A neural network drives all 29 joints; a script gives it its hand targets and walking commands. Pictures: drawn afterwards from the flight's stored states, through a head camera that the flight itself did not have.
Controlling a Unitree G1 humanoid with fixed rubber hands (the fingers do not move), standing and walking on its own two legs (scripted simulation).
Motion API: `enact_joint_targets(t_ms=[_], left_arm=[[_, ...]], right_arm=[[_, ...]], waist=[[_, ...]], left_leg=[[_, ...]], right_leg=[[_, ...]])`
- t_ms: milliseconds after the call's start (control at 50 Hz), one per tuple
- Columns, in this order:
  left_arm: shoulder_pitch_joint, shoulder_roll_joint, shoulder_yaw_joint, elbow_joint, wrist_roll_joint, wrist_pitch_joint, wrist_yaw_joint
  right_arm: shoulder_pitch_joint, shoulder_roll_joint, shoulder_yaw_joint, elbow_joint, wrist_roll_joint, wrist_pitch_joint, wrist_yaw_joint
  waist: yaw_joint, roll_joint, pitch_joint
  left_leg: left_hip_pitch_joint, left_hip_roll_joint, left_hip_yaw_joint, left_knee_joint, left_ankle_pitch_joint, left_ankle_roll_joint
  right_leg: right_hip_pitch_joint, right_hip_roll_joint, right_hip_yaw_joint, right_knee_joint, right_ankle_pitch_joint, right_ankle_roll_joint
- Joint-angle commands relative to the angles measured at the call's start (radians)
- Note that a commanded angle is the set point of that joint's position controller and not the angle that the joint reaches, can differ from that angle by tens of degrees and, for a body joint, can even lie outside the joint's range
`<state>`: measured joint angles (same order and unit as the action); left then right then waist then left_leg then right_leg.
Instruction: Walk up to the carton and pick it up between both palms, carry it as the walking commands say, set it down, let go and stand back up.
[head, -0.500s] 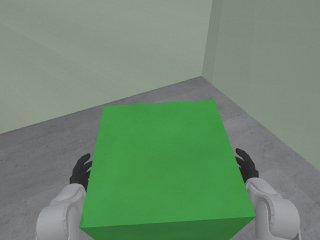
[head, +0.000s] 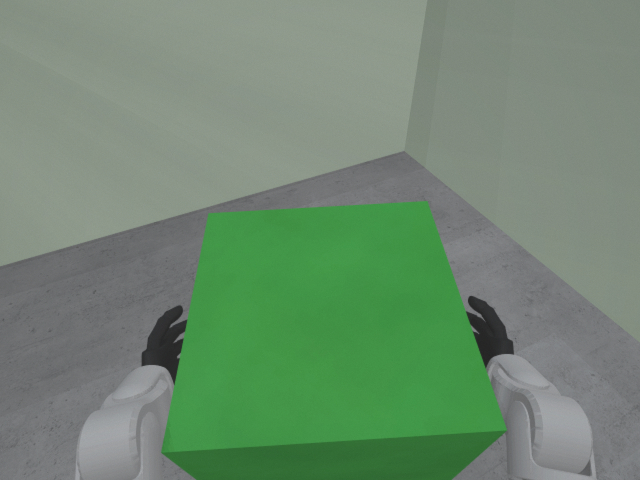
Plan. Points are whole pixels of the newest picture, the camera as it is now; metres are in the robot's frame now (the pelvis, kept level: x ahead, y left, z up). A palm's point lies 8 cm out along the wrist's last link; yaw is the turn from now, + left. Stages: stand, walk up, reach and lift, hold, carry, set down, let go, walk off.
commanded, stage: carry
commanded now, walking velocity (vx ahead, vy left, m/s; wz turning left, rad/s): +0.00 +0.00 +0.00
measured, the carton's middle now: (326, 358) +0.29 +0.00 +0.00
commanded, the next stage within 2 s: none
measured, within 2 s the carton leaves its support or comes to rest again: neither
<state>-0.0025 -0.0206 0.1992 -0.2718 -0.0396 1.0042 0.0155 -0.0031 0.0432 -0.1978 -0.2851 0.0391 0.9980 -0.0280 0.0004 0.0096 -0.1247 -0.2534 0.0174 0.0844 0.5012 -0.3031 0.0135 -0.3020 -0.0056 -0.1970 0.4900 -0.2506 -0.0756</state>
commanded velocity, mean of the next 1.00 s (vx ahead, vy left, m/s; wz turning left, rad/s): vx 0.00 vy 0.17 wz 0.00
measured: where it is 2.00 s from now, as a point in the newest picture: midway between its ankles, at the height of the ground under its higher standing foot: outside the picture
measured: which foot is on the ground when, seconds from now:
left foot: down 0.00-1.00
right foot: down 0.00-1.00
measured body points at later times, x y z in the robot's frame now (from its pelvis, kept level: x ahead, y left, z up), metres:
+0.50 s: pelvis +0.00 +0.03 +0.00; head -0.02 +0.03 +0.44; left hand +0.23 +0.22 +0.07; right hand +0.25 -0.15 +0.07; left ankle -0.03 +0.11 -0.74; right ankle +0.01 -0.07 -0.74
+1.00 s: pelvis -0.01 +0.09 -0.01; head -0.01 +0.09 +0.44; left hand +0.23 +0.29 +0.07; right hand +0.24 -0.09 +0.06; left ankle -0.03 +0.11 -0.74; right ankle +0.01 -0.07 -0.74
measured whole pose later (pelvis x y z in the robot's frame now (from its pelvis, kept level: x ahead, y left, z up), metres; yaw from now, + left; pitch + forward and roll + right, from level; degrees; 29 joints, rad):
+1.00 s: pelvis -0.01 +0.09 -0.01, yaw +2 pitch +4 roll -1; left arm 0.01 -0.05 0.22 -0.47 -0.08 1.15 0.04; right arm 0.04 0.08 -0.23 -0.51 0.06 1.15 -0.05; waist 0.01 0.03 -0.10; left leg -0.31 -0.11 0.12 0.57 -0.33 0.15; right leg -0.38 -0.16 -0.16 0.62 -0.28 0.06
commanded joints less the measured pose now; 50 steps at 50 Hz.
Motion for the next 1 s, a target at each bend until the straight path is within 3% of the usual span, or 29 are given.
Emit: enact_joint_targets(t_ms=[0,160,180,220,240,280,360,420,500,620,840,980], left_arm=[[-0.404,-0.644,-0.657,-0.169,-0.128,-0.034,-0.092],[-0.399,-0.626,-0.640,-0.149,-0.115,-0.060,-0.097],[-0.381,-0.559,-0.567,-0.019,-0.059,-0.079,-0.101],[-0.411,-0.594,-0.595,-0.088,-0.088,-0.114,-0.106],[-0.428,-0.681,-0.686,-0.253,-0.156,-0.103,-0.102],[-0.371,-0.721,-0.750,-0.368,-0.204,-0.038,-0.085],[-0.263,-0.652,-0.757,-0.387,-0.205,0.065,-0.061],[-0.293,-0.641,-0.772,-0.418,-0.210,0.098,-0.059],[-0.321,-0.662,-0.789,-0.421,-0.218,0.121,-0.060],[-0.351,-0.691,-0.787,-0.388,-0.220,0.141,-0.068],[-0.385,-0.733,-0.785,-0.371,-0.223,0.144,-0.084],[-0.389,-0.754,-0.781,-0.370,-0.219,0.140,-0.088]], right_arm=[[-0.376,0.632,0.652,-0.122,0.095,-0.029,0.087],[-0.371,0.619,0.638,-0.101,0.082,-0.054,0.089],[-0.352,0.555,0.569,0.033,0.029,-0.073,0.093],[-0.402,0.593,0.611,-0.047,0.062,-0.108,0.095],[-0.417,0.683,0.705,-0.212,0.129,-0.096,0.090],[-0.348,0.727,0.771,-0.308,0.171,-0.029,0.075],[-0.262,0.649,0.767,-0.336,0.175,0.076,0.061],[-0.277,0.646,0.757,-0.345,0.185,0.105,0.062],[-0.300,0.655,0.746,-0.358,0.188,0.123,0.063],[-0.320,0.667,0.741,-0.357,0.179,0.141,0.067],[-0.346,0.709,0.755,-0.355,0.178,0.146,0.084],[-0.357,0.726,0.769,-0.350,0.187,0.143,0.094]], waist=[[0.001,-0.004,-0.153],[0.001,-0.004,-0.155],[0.003,0.003,-0.155],[0.006,-0.010,-0.146],[0.006,-0.028,-0.147],[0.006,-0.073,-0.176],[0.008,-0.113,-0.186],[0.002,-0.067,-0.151],[0.004,0.021,-0.142],[0.008,0.022,-0.117],[0.009,0.038,-0.113],[0.008,-0.006,-0.153]], left_leg=[[-0.008,0.111,-0.101,-0.065,0.197,0.036],[-0.005,0.110,-0.101,-0.062,0.204,0.035],[-0.010,0.101,-0.095,-0.057,0.189,0.033],[-0.035,0.086,-0.085,-0.044,0.134,0.019],[-0.045,0.079,-0.079,-0.030,0.115,0.015],[-0.073,0.068,-0.058,0.033,0.098,0.008],[-0.133,0.046,-0.025,0.069,0.025,0.000],[-0.098,0.054,-0.038,0.009,0.079,0.016],[-0.043,0.107,-0.110,-0.012,0.280,0.048],[-0.032,0.139,-0.171,-0.064,0.291,0.082],[0.015,0.163,-0.210,-0.108,0.401,0.100],[-0.001,0.130,-0.151,-0.012,0.553,0.047]], right_leg=[[0.136,-0.155,0.166,-0.068,0.239,0.003],[0.138,-0.155,0.165,-0.063,0.249,0.004],[0.147,-0.164,0.171,-0.065,0.260,0.005],[0.154,-0.194,0.194,-0.079,0.266,0.013],[0.157,-0.213,0.210,-0.088,0.263,0.016],[0.188,-0.260,0.249,-0.095,0.311,0.007],[0.211,-0.327,0.272,-0.073,0.461,-0.020],[0.139,-0.298,0.225,-0.054,0.342,0.007],[0.046,-0.237,0.149,0.014,0.149,0.040],[-0.010,-0.209,0.103,0.065,-0.002,0.075],[-0.051,-0.186,0.054,0.138,-0.060,0.106],[0.018,-0.224,0.082,0.090,0.061,0.093]])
